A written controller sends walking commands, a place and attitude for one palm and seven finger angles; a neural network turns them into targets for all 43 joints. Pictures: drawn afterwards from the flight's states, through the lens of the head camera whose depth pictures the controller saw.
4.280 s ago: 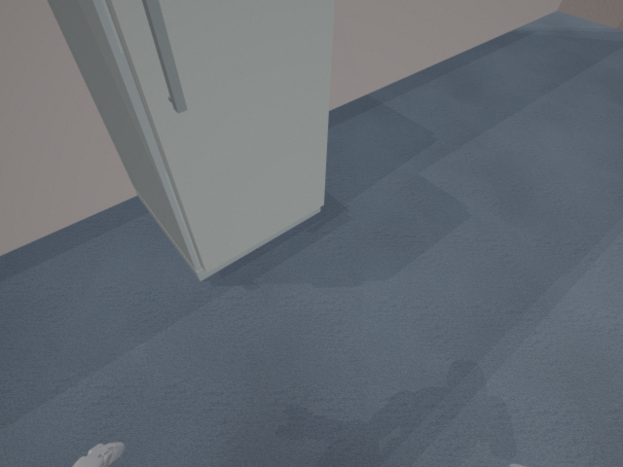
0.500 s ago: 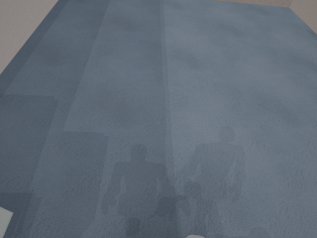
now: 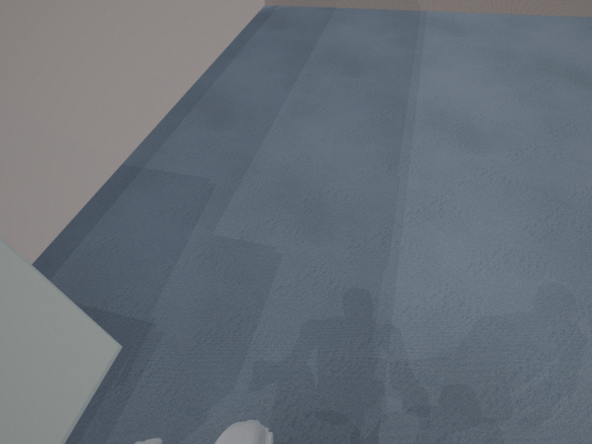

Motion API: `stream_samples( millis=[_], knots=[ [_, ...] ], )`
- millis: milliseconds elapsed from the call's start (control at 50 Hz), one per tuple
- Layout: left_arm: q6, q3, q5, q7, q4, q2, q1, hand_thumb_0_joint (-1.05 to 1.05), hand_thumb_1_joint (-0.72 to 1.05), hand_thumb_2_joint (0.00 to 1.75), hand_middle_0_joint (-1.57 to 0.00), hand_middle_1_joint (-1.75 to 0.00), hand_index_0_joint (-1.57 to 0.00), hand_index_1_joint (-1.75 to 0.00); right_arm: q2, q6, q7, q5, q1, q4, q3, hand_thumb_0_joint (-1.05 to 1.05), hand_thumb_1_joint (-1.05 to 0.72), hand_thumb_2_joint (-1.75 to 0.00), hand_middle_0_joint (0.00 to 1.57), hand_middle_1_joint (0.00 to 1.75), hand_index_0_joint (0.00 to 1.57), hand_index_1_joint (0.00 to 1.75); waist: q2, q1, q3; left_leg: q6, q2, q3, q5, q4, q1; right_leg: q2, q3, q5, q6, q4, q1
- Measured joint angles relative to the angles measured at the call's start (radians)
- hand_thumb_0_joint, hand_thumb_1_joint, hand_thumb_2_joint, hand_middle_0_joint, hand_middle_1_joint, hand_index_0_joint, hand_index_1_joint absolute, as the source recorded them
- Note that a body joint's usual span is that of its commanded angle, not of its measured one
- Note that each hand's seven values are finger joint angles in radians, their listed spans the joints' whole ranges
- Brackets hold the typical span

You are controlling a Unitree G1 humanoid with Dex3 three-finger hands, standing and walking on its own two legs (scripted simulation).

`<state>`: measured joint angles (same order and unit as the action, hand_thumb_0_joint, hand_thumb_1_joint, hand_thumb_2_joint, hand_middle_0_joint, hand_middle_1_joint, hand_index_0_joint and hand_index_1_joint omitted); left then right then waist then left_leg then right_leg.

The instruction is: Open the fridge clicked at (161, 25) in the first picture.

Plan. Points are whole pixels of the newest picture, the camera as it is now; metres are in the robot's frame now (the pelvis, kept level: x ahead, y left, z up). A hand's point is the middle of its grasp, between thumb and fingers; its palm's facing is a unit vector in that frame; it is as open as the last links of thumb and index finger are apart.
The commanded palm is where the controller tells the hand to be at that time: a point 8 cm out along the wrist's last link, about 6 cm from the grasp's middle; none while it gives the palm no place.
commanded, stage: turn to face it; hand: left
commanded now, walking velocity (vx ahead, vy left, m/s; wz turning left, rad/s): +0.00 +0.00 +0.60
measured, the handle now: out of the picture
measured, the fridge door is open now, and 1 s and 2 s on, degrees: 0 0 0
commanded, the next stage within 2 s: take the last steps up to it in 1.94 s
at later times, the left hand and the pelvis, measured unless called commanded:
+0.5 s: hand out of the picture +0.00 +0.30 -0.18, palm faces +0.35 -0.90 -0.26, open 7.4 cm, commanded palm none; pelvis +0.01 +0.06 +0.00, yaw +18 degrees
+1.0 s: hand out of the picture +0.01 +0.24 -0.14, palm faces +0.57 -0.77 -0.29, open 7.4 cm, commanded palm none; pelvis +0.03 +0.02 +0.00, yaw +37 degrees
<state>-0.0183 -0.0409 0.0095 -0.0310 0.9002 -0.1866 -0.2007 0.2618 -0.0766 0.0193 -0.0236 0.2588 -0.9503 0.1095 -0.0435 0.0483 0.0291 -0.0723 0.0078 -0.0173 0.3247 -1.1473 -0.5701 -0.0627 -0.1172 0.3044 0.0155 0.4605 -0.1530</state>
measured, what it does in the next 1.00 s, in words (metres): steps on the spot, turning left: left foot, then right foot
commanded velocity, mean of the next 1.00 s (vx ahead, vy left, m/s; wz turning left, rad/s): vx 0.00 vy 0.00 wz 0.60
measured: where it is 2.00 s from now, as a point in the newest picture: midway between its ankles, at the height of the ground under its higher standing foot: outside the picture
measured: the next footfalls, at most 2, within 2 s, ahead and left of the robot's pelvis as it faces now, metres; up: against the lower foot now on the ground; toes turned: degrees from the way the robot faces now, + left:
left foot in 0.26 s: +0.02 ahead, +0.16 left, +0.00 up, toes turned +17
right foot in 0.78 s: +0.12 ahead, -0.06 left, +0.00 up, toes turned +26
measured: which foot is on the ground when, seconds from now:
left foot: up 0.00-0.24, down 0.26-0.78, up 0.80-1.00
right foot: down 0.00-0.28, up 0.30-0.76, down 0.78-1.00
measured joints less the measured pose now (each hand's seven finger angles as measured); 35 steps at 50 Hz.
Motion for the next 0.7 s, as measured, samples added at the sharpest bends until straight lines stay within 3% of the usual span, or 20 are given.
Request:
stream_samples(
  millis=[120,220,260,280,320,360,420,540,700],
  knots=[
    [0.014,0.013,0.010,0.008,-0.001,0.017,-0.036,0.01,0.90,0.89,-0.21,-0.30,-0.20,-0.30,0.015,-0.017,0.001,0.003,-0.061,0.000,-0.010,0.00,-0.91,-0.90,0.19,0.30,0.19,0.30,0.022,-0.030,0.047,-0.018,-0.059,0.027,0.054,0.106,0.074,-0.050,-0.078,0.034,-0.015,0.043,-0.002],
    [0.000,0.005,0.016,0.013,0.015,-0.007,-0.072,0.01,0.90,0.89,-0.21,-0.30,-0.20,-0.30,0.010,-0.005,0.004,0.010,-0.131,0.024,-0.028,0.00,-0.91,-0.90,0.19,0.30,0.19,0.30,0.054,-0.064,0.081,0.004,-0.060,0.087,0.075,0.346,0.181,-0.093,-0.133,0.075,-0.046,0.110,-0.026],
    [-0.006,-0.005,0.013,0.015,0.023,-0.029,-0.089,0.01,0.90,0.89,-0.21,-0.30,-0.20,-0.30,0.007,0.010,0.006,0.010,-0.149,0.044,-0.035,0.00,-0.91,-0.90,0.19,0.30,0.19,0.30,0.071,-0.072,0.083,0.019,-0.045,0.113,0.004,0.490,0.245,-0.116,-0.154,0.107,-0.065,0.166,-0.047],
    [-0.010,-0.012,0.009,0.017,0.029,-0.045,-0.093,0.01,0.90,0.89,-0.21,-0.30,-0.20,-0.30,0.003,0.023,0.006,0.009,-0.160,0.052,-0.037,0.00,-0.91,-0.90,0.19,0.30,0.19,0.30,0.089,-0.075,0.087,0.054,-0.029,0.119,-0.002,0.528,0.261,-0.137,-0.149,0.124,-0.073,0.229,-0.075],
    [-0.032,-0.024,0.003,0.015,0.042,-0.075,-0.083,0.01,0.90,0.89,-0.21,-0.30,-0.20,-0.30,-0.011,0.045,0.005,0.014,-0.177,0.065,-0.045,0.00,-0.91,-0.90,0.19,0.30,0.20,0.30,0.113,-0.084,0.100,0.099,-0.014,0.111,0.017,0.500,0.248,-0.124,-0.059,0.233,-0.088,0.433,-0.164],
    [-0.051,-0.033,0.003,0.009,0.050,-0.091,-0.072,0.01,0.91,0.89,-0.21,-0.30,-0.20,-0.30,-0.020,0.057,-0.002,0.016,-0.177,0.074,-0.053,0.00,-0.91,-0.90,0.19,0.30,0.20,0.30,0.109,-0.085,0.095,0.114,-0.017,0.092,0.016,0.514,0.258,-0.087,-0.001,0.258,-0.097,0.595,-0.239],
    [-0.051,-0.041,0.003,0.014,0.044,-0.103,-0.043,0.01,0.91,0.89,-0.20,-0.30,-0.19,-0.30,-0.029,0.059,-0.015,0.013,-0.162,0.076,-0.059,0.00,-0.91,-0.90,0.20,0.30,0.20,0.30,0.091,-0.075,0.082,0.115,-0.014,0.054,-0.020,0.579,0.290,-0.059,0.046,0.183,-0.108,0.696,-0.310],
    [-0.036,-0.039,0.003,0.020,-0.006,-0.100,0.029,0.01,0.91,0.89,-0.20,-0.30,-0.19,-0.30,-0.040,0.054,-0.016,0.011,-0.117,0.058,-0.065,0.00,-0.90,-0.90,0.20,0.30,0.20,0.30,0.071,-0.058,0.057,0.121,0.014,-0.014,-0.071,0.665,0.332,-0.041,0.104,0.082,-0.125,0.628,-0.345],
    [-0.027,-0.021,-0.006,0.016,-0.054,-0.064,0.107,0.01,0.91,0.89,-0.20,-0.30,-0.19,-0.30,-0.045,0.040,-0.013,0.003,-0.053,0.040,-0.053,0.00,-0.90,-0.90,0.20,0.30,0.20,0.30,0.038,-0.011,0.041,0.102,0.052,-0.102,-0.073,0.650,0.316,0.016,0.119,0.112,-0.116,0.365,-0.254]
  ],
)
